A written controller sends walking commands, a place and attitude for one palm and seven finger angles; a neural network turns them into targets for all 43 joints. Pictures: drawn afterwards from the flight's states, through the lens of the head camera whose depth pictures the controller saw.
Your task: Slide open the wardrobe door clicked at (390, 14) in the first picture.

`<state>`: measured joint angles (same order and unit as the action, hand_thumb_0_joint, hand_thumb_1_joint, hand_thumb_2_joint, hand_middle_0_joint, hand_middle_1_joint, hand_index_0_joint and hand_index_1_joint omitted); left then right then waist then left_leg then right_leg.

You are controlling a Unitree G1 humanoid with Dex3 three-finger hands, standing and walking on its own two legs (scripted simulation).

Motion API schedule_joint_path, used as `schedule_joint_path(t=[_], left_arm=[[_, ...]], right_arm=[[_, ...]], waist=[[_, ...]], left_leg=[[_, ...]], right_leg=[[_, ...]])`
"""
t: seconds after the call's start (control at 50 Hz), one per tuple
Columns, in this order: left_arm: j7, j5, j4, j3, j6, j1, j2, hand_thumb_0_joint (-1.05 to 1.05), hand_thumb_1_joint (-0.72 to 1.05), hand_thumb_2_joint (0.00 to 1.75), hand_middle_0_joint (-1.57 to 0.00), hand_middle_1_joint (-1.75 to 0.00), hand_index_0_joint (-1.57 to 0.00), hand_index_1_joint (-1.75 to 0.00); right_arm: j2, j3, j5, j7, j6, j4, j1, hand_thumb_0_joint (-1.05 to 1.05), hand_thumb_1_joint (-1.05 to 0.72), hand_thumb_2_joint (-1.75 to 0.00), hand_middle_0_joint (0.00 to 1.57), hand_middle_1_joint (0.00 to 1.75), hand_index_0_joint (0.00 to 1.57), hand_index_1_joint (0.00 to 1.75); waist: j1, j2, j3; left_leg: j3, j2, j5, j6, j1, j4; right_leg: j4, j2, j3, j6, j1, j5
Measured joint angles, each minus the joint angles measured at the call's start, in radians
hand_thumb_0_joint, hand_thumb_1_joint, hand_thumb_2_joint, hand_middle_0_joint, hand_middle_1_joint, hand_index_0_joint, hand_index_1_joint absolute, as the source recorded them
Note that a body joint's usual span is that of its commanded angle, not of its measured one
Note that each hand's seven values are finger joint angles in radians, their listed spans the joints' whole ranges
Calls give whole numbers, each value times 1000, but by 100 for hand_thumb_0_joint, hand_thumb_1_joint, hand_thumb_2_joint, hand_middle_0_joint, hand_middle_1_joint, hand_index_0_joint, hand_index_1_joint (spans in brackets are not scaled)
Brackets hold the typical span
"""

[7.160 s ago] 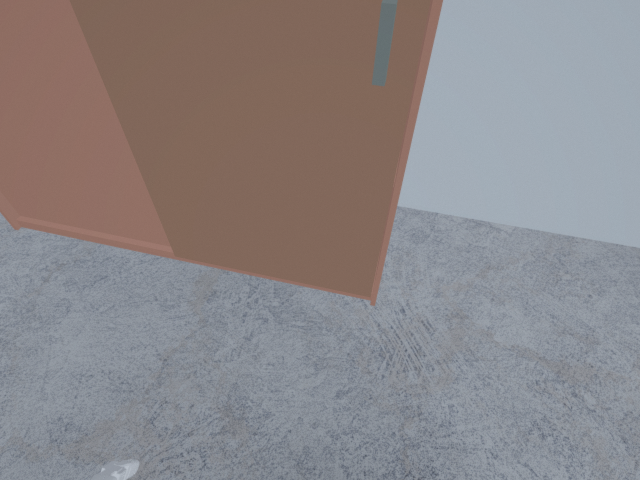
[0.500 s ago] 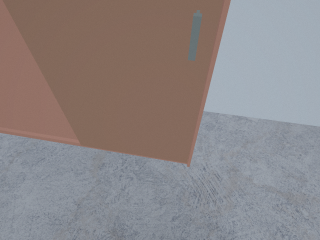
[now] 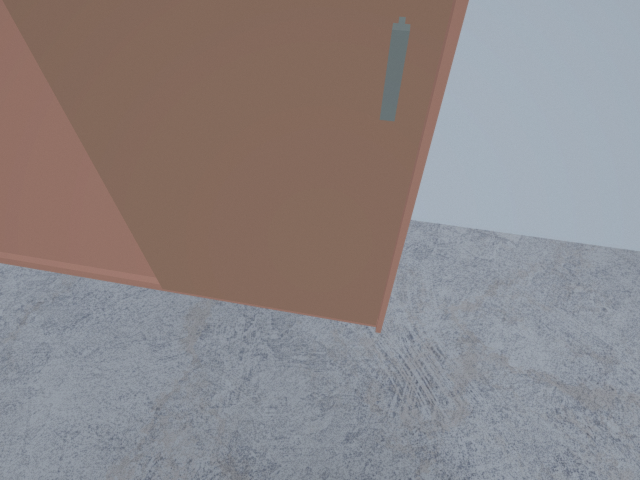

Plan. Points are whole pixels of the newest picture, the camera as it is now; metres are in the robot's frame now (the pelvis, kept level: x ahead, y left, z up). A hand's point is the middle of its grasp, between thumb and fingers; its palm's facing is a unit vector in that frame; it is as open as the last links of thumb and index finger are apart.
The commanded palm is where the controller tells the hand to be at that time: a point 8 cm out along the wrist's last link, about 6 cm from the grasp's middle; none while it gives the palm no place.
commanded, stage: shuffle to correct the standing spot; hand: right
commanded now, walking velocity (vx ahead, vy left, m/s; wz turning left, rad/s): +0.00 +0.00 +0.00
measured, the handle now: (394, 69) +0.69 -0.07 +0.18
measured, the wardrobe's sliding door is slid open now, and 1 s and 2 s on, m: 0.00 0.00 0.00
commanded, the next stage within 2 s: come to a stop and stand still in 1.08 s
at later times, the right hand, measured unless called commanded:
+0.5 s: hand out of the picture +0.02 -0.13 -0.18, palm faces +0.17 +0.96 -0.21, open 7.4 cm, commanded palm none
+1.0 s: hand (420, 425) +0.25 -0.14 -0.18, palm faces +0.17 +0.97 -0.16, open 7.3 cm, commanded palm none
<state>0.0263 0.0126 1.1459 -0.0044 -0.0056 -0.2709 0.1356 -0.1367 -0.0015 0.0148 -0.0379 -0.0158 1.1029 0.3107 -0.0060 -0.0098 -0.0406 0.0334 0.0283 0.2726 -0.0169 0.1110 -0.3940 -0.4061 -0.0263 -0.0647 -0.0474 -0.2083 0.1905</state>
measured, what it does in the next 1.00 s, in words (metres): walks ahead: right foot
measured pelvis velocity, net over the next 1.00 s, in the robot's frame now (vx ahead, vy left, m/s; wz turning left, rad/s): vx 0.24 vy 0.04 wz -0.10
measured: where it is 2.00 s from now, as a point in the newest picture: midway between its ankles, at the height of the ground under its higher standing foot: (277, 454)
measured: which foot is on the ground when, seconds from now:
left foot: down 0.00-0.74, up 0.76-1.00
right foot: down 0.00-0.40, up 0.42-0.72, down 0.74-1.00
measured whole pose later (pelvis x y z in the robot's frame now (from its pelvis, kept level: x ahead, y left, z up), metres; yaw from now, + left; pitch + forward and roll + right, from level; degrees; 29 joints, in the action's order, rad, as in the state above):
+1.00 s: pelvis +0.24 +0.04 +0.00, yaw -6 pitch +1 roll +1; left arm 0.04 0.03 1.04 -0.05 -0.04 -0.21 0.16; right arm -0.17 -0.07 0.04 0.00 0.01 1.00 0.28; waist 0.02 -0.04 -0.04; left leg 0.03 0.12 0.26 -0.04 0.52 -0.97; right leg -0.49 0.07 -0.17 -0.03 -0.24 0.27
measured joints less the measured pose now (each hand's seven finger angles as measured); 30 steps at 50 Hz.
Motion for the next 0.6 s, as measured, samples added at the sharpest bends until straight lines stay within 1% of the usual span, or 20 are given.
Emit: schedule_joint_path(t=[0.12,0.18,0.26,0.3,0.34,0.38,0.4,0.42,0.44,0.46,0.5,0.52,0.56,0.6], left_arm=[[1,0,-2,0,-3,9,6,0,91,90,-20,-30,-20,-30],[0,5,-4,-4,-1,3,4,0,91,90,-20,-30,-20,-30],[-3,10,-11,-19,6,-24,-3,0,91,90,-20,-30,-20,-30],[-2,12,-19,-27,5,-37,-6,0,91,90,-20,-30,-20,-30],[-1,14,-27,-33,0,-49,-5,0,91,90,-20,-30,-20,-30],[1,14,-31,-39,-4,-67,-2,0,91,90,-20,-30,-20,-30],[2,13,-30,-41,-4,-80,2,0,91,90,-20,-30,-20,-30],[1,12,-23,-42,1,-91,3,0,91,90,-20,-30,-20,-30],[-2,13,-14,-43,8,-99,3,0,91,90,-20,-30,-20,-30],[-7,16,-6,-43,17,-101,2,0,91,90,-20,-30,-20,-30],[-16,19,-2,-47,25,-90,5,0,91,90,-20,-30,-20,-30],[-19,20,-6,-50,25,-77,9,1,91,90,-20,-30,-20,-30],[-22,20,-22,-55,21,-42,18,1,91,90,-20,-30,-20,-30],[-24,18,-45,-57,17,1,25,1,91,90,-20,-30,-20,-30]], right_arm=[[-3,0,0,1,0,6,5,0,-91,-89,20,30,19,30],[-8,-5,4,5,5,8,15,0,-91,-89,20,30,19,30],[-15,-15,15,20,16,4,40,0,-91,-89,20,30,19,30],[-17,-21,19,27,20,-1,48,0,-91,-89,20,30,19,30],[-17,-27,20,34,21,-8,50,0,-91,-89,20,30,19,30],[-17,-34,21,40,15,-18,50,0,-91,-89,20,30,19,30],[-15,-38,22,41,9,-23,51,1,-91,-89,20,30,19,30],[-14,-41,22,39,2,-28,54,0,-91,-89,20,30,19,30],[-16,-43,19,33,-7,-33,61,0,-91,-89,20,30,19,30],[-16,-46,16,26,-15,-37,70,0,-91,-89,20,30,19,30],[-13,-49,15,15,-29,-36,90,0,-91,-89,20,30,19,30],[-8,-47,16,13,-34,-30,100,0,-91,-89,20,30,19,30],[9,-39,18,11,-43,-15,120,0,-91,-90,20,30,19,30],[28,-28,20,9,-49,0,142,0,-91,-90,20,30,19,30]], waist=[[2,-4,-1],[0,-12,12],[-2,-22,43],[-4,-21,48],[-10,-13,44],[-15,0,37],[-16,15,37],[-13,23,41],[-6,22,48],[0,17,53],[11,5,50],[13,2,43],[14,0,24],[16,-1,2]], left_leg=[[-1,1,1,-1,-5,5],[0,7,23,1,5,-24],[3,17,110,21,41,-108],[12,15,136,30,70,-156],[24,8,146,36,97,-185],[37,-2,110,42,97,-153],[55,-12,81,47,86,-140],[73,-19,86,53,72,-134],[89,-21,100,58,56,-122],[102,-22,111,62,35,-102],[119,-24,116,67,-10,-55],[126,-25,114,67,-32,-32],[136,-29,115,67,-75,6],[143,-32,122,64,-113,35]], right_leg=[[3,-1,-1,-1,4,3],[-13,-6,-1,-2,0,16],[-47,-14,-1,-5,-17,51],[-64,-13,1,-5,-27,68],[-75,-8,8,0,-32,80],[-101,-2,26,10,-40,98],[-133,8,41,13,-52,121],[-191,18,43,12,-73,165],[-279,26,35,10,-107,208],[-376,35,25,9,-146,223],[-541,55,7,11,-220,212],[-597,66,1,15,-253,197],[-647,86,-10,21,-307,172],[-619,100,-27,24,-340,151]])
